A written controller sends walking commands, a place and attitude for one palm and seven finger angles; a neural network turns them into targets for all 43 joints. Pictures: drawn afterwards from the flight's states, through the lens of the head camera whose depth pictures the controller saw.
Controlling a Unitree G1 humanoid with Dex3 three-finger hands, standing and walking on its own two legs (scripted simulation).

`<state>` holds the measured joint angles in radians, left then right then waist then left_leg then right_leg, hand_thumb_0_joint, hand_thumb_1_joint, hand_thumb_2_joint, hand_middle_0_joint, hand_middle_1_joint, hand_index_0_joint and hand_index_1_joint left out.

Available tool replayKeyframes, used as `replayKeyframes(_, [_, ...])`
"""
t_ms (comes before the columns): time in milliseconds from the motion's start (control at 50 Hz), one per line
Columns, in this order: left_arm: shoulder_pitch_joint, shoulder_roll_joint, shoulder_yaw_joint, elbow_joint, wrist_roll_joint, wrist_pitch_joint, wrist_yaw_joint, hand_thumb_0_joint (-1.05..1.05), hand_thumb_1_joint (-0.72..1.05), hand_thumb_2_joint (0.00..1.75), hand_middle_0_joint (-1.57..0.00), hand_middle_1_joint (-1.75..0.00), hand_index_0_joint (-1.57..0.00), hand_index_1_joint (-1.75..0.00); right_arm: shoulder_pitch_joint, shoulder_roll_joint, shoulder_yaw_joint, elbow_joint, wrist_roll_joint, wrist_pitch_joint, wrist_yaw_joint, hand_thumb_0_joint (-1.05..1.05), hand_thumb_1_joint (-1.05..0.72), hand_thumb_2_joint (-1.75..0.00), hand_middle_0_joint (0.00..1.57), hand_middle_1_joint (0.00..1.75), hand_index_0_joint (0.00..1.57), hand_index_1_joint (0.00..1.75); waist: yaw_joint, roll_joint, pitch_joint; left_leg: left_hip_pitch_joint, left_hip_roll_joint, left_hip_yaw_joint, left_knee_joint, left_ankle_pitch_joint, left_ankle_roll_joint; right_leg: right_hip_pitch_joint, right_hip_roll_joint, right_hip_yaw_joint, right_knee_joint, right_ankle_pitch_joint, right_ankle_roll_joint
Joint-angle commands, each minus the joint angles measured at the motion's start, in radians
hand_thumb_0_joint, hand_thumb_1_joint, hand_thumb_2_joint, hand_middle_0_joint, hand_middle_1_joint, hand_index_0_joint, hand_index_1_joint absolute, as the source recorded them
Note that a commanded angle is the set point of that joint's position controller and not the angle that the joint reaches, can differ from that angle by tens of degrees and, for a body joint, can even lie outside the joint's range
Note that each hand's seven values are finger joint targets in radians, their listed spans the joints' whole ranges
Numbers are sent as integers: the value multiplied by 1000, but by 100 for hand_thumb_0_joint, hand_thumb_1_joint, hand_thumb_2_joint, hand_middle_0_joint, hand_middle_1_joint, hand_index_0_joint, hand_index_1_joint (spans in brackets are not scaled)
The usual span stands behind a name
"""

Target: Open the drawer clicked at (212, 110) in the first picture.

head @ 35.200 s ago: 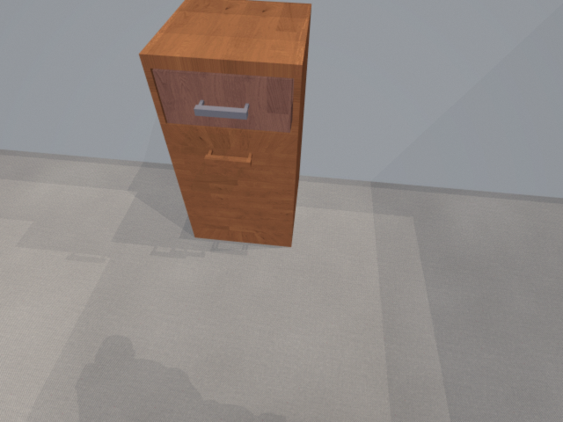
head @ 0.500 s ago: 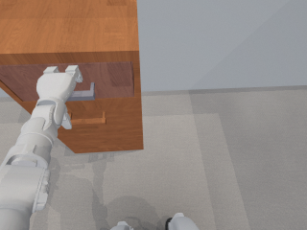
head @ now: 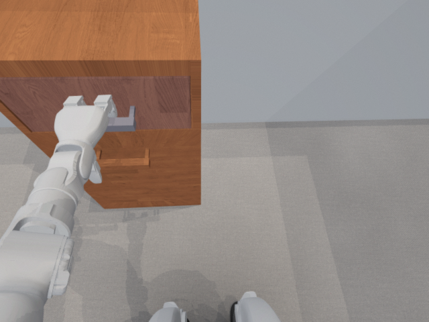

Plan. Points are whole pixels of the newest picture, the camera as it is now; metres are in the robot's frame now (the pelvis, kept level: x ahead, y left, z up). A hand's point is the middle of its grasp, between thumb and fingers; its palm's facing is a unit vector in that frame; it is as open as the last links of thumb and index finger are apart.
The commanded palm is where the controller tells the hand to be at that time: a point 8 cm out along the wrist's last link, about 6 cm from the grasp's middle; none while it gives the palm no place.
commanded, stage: lower the fingers behind the handle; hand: left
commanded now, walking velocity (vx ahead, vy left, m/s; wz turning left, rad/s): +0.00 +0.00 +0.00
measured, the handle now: (100, 117) +0.53 +0.23 -0.02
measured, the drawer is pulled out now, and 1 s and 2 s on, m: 0.00 0.00 0.00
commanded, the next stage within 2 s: close the thumb around the handle in 0.88 s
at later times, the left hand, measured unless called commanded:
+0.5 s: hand (103, 142) +0.48 +0.22 -0.04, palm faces -0.08 -0.02 -1.00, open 13.8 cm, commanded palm +0.47 +0.21 +0.01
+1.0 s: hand (102, 142) +0.49 +0.22 -0.04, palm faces -0.07 -0.03 -1.00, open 13.8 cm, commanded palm +0.47 +0.21 +0.01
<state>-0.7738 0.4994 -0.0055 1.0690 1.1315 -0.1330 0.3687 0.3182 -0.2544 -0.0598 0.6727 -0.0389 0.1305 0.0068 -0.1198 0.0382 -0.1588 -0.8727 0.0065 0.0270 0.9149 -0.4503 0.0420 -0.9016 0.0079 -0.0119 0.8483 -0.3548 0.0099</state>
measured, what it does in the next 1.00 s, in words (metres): stands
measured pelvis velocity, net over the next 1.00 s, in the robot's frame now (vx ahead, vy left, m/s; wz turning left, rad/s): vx -0.02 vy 0.00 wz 0.00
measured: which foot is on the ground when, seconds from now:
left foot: down 0.00-1.00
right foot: down 0.00-1.00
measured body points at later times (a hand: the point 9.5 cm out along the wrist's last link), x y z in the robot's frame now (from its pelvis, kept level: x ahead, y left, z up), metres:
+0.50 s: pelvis -0.01 +0.00 -0.02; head +0.13 +0.01 +0.40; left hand +0.48 +0.22 +0.02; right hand -0.02 -0.27 -0.14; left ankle -0.02 +0.09 -0.69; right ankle +0.02 -0.13 -0.69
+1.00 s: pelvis -0.02 +0.00 -0.03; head +0.13 +0.01 +0.40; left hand +0.48 +0.22 +0.01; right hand -0.01 -0.27 -0.15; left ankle -0.02 +0.09 -0.69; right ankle +0.02 -0.13 -0.69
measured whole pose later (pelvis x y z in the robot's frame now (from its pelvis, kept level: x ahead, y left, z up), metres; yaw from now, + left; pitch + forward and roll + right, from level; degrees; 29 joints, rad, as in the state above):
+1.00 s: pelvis -0.02 +0.00 -0.03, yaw +0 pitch +27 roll -3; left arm -0.86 0.52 0.00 1.10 1.13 -0.09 0.39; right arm 0.33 -0.26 -0.04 0.67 -0.04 0.11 0.00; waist -0.15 0.05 -0.16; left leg -1.06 0.01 0.02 1.07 -0.49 0.05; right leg -1.08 0.01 -0.02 0.99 -0.39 0.02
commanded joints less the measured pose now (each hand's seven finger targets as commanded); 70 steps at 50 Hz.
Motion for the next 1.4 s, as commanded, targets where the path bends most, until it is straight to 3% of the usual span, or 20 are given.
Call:
replayKeyframes(0, [-400,219,51,-178,-6,-7,38,0,-50,30,-30,-120,-30,-120,171,-169,-59,-39,-6,-10,-15,0,-90,-90,20,30,20,30,-18,79,-467,319,0,-33,-49,508,-7,184,36,-20,-31,295,-58])
replayKeyframes(40, [-440,188,29,-199,-3,-11,45,0,-50,30,-30,-120,-30,-120,168,-167,-62,-35,-9,-13,-15,0,-90,-90,20,30,20,30,-33,82,-464,321,7,-43,-34,499,-8,139,37,-26,-21,268,-58])
replayKeyframes(200, [-456,263,90,-151,16,17,97,0,-50,30,-30,-120,-30,-120,176,-178,-52,-29,-15,-15,-12,0,-90,-90,20,30,20,30,-26,74,-488,245,3,-52,-3,454,-7,112,36,-29,23,232,-59])
replayKeyframes(260, [-478,246,70,-126,16,45,105,0,-50,30,-30,-120,-30,-120,176,-178,-49,-28,-14,-19,-10,0,-90,-90,20,30,20,30,-40,72,-470,212,3,-44,5,417,-3,103,34,-29,21,216,-56])
replayKeyframes(340, [-481,273,75,-124,8,60,87,0,-50,30,-30,-120,-30,-120,186,-183,-43,-31,-12,-19,-14,0,-90,-90,20,30,20,30,-43,66,-519,208,2,-44,15,420,1,125,36,-25,31,237,-54])
replayKeyframes(400, [-483,237,47,-120,4,53,65,0,-50,30,-30,-120,-30,-120,191,-182,-47,-26,-12,-24,-17,0,-90,-90,20,30,20,30,-55,83,-509,216,6,-47,27,421,1,94,35,-27,34,227,-53])
replayKeyframes(420, [-451,264,68,-103,0,54,58,0,-50,30,-30,-120,-30,-120,195,-185,-43,-24,-11,-23,-17,0,-90,-90,20,30,20,30,-42,70,-509,203,5,-48,28,419,1,103,35,-28,40,230,-54])
replayKeyframes(500, [-455,257,52,-84,-12,41,33,0,-50,30,-30,-120,-30,-120,197,-184,-36,-30,-7,-24,-26,0,-90,-90,20,30,20,30,-57,38,-462,133,-1,-38,32,355,9,107,33,-20,34,210,-49])
replayKeyframes(520, [-456,302,81,-90,-8,38,32,0,-50,30,-30,-120,-30,-120,197,-188,-35,-28,-6,-23,-28,0,-90,-90,20,30,20,30,-49,34,-459,128,1,-39,31,356,10,110,32,-21,40,211,-51])
replayKeyframes(660, [-428,279,72,-134,-10,15,30,0,-50,30,-30,-120,-30,-120,194,-179,-37,-42,-6,-22,-27,0,-90,-90,20,30,20,30,-34,85,-481,148,-1,-36,41,386,5,104,34,-23,49,224,-54])
replayKeyframes(680, [-400,298,95,-119,-10,18,32,0,-50,30,-30,-120,-30,-120,191,-182,-36,-44,-6,-19,-26,0,-90,-90,20,30,20,30,-28,58,-481,152,2,-42,39,398,5,105,35,-26,52,226,-56])
replayKeyframes(700, [-425,265,60,-120,-5,18,34,0,-50,30,-30,-120,-30,-120,192,-179,-37,-44,-4,-21,-27,0,-90,-90,20,30,20,30,-47,70,-480,158,2,-42,45,393,5,80,36,-25,52,219,-52])
replayKeyframes(760, [-435,278,67,-103,-5,28,42,0,-50,30,-30,-120,-30,-120,191,-184,-35,-43,-3,-24,-28,0,-90,-90,20,30,20,30,-50,60,-442,135,3,-44,40,352,5,65,36,-28,46,182,-53])
replayKeyframes(820, [-446,275,67,-122,-6,33,46,0,-50,30,-30,-120,-30,-120,195,-184,-38,-44,-5,-24,-27,0,-90,-90,20,30,20,30,-43,86,-498,172,2,-46,46,391,3,71,35,-28,54,205,-53])
replayKeyframes(880, [-475,239,42,-114,-6,45,46,0,-50,30,-30,-120,-30,-120,196,-180,-38,-39,-4,-24,-26,0,-90,-90,20,30,20,30,-62,78,-480,186,9,-56,43,405,1,48,34,-35,53,203,-53])
replayKeyframes(960, [-464,239,44,-125,-7,53,43,0,-50,30,-30,-120,-30,-120,200,-181,-39,-41,-4,-22,-24,0,-90,-90,20,30,20,30,-53,75,-495,195,7,-55,43,413,0,63,36,-36,52,208,-53])
replayKeyframes(980, [-477,220,31,-121,-9,53,41,0,-44,32,-30,-121,-30,-121,198,-178,-40,-38,-6,-23,-25,0,-90,-90,20,30,20,30,-64,66,-492,199,10,-57,44,416,2,54,35,-35,49,210,-53])
replayKeyframes(1180, [-426,198,31,-159,-16,27,29,0,12,56,-34,-127,-34,-127,193,-170,-42,-39,-8,-20,-21,0,-90,-90,20,30,20,30,-42,86,-491,224,12,-55,36,448,-2,73,37,-35,44,231,-58])
replayKeyframes(1240, [-406,237,61,-168,-16,21,34,0,28,64,-36,-128,-36,-128,197,-174,-41,-39,-9,-16,-23,0,-90,-90,20,30,20,30,-34,57,-497,204,10,-50,36,449,1,105,37,-32,48,254,-56])
replayKeyframes(1380, [-372,216,58,-172,-16,22,56,0,68,80,-38,-133,-38,-133,188,-169,-45,-37,-9,-12,-14,0,-90,-90,20,30,20,30,-25,62,-473,200,8,-41,28,464,1,123,38,-29,39,277,-58])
